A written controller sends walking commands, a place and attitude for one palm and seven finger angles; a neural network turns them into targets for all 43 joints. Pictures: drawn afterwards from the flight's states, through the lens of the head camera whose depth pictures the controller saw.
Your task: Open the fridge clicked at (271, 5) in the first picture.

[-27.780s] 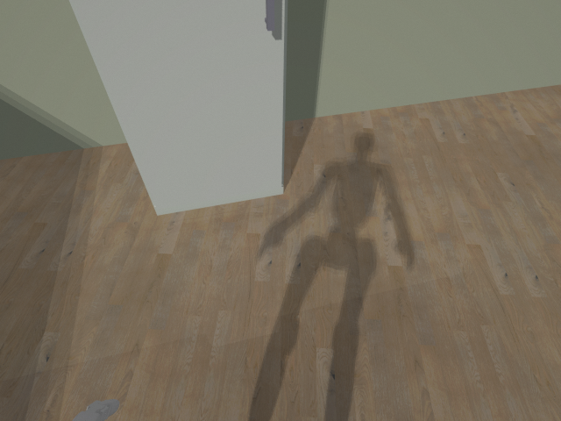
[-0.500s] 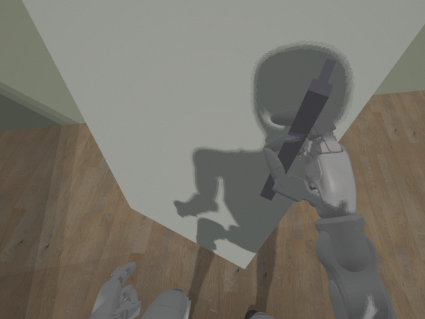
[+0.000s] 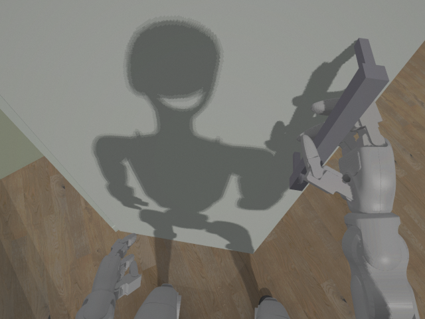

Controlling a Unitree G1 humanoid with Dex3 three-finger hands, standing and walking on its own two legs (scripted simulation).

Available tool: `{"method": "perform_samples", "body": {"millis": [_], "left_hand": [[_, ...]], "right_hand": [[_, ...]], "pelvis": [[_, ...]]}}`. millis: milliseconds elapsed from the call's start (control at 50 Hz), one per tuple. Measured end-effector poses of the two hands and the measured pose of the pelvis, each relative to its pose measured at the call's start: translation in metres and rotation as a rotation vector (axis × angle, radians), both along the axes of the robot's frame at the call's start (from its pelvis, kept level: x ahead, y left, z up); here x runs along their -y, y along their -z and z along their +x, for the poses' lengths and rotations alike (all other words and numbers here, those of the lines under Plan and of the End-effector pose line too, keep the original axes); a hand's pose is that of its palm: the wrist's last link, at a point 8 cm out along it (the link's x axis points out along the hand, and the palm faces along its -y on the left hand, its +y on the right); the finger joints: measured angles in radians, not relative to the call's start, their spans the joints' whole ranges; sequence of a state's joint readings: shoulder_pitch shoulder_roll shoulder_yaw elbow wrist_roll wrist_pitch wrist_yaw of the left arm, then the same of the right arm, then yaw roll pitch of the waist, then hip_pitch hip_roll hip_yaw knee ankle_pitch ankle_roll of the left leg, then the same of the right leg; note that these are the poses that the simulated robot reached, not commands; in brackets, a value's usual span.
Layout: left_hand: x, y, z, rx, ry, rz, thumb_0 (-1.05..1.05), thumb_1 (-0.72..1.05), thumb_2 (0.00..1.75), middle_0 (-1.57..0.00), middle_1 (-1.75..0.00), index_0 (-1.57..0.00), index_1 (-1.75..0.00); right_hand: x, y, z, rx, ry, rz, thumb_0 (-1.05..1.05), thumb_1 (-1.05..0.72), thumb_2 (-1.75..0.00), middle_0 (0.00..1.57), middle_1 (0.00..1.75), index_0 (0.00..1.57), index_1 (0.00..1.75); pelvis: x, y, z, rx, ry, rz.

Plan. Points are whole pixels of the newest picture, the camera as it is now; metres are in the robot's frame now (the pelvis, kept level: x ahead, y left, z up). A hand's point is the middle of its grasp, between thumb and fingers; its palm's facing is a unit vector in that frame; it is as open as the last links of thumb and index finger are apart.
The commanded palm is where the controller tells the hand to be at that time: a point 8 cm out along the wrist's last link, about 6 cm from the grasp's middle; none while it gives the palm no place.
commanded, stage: walk backward, drawing the door open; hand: right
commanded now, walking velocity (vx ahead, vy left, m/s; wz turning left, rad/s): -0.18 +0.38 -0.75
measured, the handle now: (322, 131) +0.35 -0.11 +0.20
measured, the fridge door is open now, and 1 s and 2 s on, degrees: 50 72 70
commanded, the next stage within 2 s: stop walking and hold the door back in 0.46 s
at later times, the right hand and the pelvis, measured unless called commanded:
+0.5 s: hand (269, 268) +0.17 -0.03 +0.19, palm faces +0.56 +0.79 -0.24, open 6.5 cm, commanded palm +0.11 -0.06 +0.19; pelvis -0.04 +0.25 +0.02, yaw -22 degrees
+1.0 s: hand (243, 300) +0.14 -0.01 +0.19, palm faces +0.77 +0.60 -0.19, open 5.5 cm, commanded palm +0.12 -0.05 +0.18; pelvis -0.08 +0.41 +0.01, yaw -34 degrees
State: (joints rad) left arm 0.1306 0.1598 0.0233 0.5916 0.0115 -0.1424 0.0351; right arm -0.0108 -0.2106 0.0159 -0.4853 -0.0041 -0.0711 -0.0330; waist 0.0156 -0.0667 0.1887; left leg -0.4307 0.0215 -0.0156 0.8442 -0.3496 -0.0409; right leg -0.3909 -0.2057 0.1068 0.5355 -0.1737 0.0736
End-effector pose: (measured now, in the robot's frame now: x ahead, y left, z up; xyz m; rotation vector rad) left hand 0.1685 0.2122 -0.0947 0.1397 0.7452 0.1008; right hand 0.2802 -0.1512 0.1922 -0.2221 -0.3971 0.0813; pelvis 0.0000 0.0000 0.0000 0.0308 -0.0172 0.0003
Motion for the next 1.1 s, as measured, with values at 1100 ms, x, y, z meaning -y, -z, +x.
{"method": "perform_samples", "body": {"millis": [1100], "left_hand": [[-0.345,-0.014,-0.005,-0.089,0.547,0.147,0.01,0.90,0.90,-0.20,-0.30,-0.20,-0.29]], "right_hand": [[-0.126,-0.011,-0.188,-0.208,1.001,0.100,-0.09,-0.66,-0.77,0.46,1.40,0.44,1.40]], "pelvis": [[-0.424,-0.016,-0.084,-0.001,0.614,-0.022]]}}
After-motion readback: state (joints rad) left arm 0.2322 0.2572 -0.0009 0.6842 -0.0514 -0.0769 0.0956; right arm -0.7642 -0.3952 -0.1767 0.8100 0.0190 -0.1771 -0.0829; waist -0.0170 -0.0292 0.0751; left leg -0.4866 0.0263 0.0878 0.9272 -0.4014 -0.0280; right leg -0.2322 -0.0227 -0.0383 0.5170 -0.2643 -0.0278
